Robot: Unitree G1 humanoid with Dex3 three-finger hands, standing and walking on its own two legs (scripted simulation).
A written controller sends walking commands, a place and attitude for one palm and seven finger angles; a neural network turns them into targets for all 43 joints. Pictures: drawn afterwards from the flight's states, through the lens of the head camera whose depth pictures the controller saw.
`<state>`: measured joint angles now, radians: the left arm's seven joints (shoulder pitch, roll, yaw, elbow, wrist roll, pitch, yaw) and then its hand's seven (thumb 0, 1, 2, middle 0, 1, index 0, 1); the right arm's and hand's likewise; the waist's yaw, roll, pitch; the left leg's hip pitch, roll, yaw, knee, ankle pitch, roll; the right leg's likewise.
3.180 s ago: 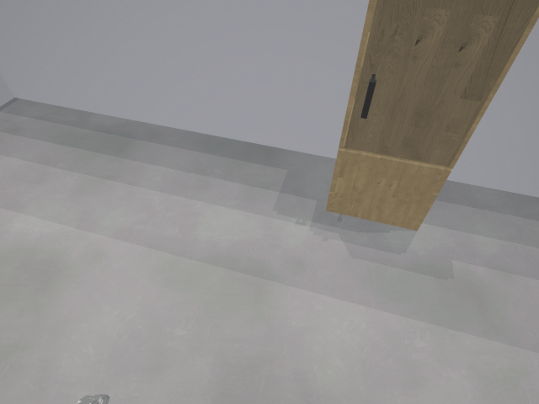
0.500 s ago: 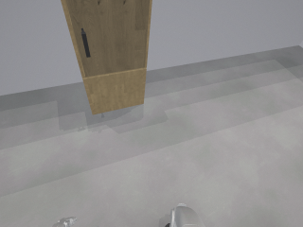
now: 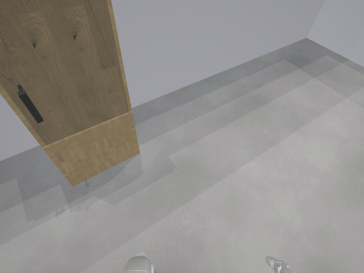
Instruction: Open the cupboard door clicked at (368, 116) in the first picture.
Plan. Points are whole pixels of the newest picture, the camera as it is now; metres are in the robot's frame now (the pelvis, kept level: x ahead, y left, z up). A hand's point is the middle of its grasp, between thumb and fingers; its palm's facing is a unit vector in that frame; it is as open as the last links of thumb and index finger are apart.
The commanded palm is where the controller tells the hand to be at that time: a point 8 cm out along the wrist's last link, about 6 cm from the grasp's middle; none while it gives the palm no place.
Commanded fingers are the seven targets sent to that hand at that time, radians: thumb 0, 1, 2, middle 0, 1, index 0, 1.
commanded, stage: walk to a spot facing it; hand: left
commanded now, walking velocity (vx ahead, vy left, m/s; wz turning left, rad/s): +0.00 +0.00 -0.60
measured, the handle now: (30, 104) +0.61 +0.60 -0.09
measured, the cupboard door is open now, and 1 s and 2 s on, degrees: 0 0 0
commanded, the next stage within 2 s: turn to face it in 0.44 s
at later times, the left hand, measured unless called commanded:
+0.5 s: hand (126, 212) +0.29 +0.18 -0.16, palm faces -0.35 -0.91 -0.22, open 7.4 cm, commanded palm none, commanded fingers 0.00 0.90 0.90 -0.20 -0.30 -0.20 -0.30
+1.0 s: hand (132, 208) +0.31 +0.17 -0.18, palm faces -0.25 -0.96 -0.15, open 7.3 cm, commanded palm none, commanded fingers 0.00 0.90 0.90 -0.20 -0.30 -0.20 -0.30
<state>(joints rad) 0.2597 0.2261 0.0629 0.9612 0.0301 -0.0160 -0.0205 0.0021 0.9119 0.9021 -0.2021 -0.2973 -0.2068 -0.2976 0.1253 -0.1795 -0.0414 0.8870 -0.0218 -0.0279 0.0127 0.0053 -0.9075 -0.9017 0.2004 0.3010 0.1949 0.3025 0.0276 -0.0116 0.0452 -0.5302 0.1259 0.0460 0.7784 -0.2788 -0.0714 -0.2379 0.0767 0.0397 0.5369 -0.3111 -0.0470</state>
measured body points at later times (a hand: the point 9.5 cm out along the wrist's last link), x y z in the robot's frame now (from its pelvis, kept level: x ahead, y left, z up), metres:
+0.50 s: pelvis +0.12 +0.03 +0.00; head +0.16 +0.02 +0.45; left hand +0.30 +0.23 -0.14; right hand +0.04 -0.22 -0.15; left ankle +0.11 +0.14 -0.73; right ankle +0.11 -0.10 -0.71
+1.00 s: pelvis +0.17 +0.03 +0.00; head +0.20 +0.05 +0.44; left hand +0.32 +0.22 -0.16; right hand +0.12 -0.20 -0.15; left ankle +0.21 +0.10 -0.73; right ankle +0.09 -0.09 -0.67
